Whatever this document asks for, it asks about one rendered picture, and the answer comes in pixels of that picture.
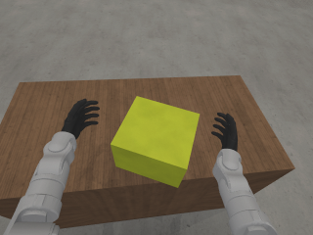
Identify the robot right forearm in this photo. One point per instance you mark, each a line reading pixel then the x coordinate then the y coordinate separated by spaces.
pixel 245 215

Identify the robot left forearm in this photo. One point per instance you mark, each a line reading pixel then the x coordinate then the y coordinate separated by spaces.
pixel 42 200

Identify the carton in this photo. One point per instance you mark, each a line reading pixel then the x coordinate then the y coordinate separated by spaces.
pixel 155 140

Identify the robot left upper arm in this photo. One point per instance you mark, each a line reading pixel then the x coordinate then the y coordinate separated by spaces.
pixel 34 228

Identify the pedestal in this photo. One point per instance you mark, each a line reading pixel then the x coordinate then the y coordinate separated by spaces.
pixel 97 191

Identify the robot right hand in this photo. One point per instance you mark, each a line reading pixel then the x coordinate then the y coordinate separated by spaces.
pixel 229 139

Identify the robot left hand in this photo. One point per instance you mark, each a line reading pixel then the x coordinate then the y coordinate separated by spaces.
pixel 75 121

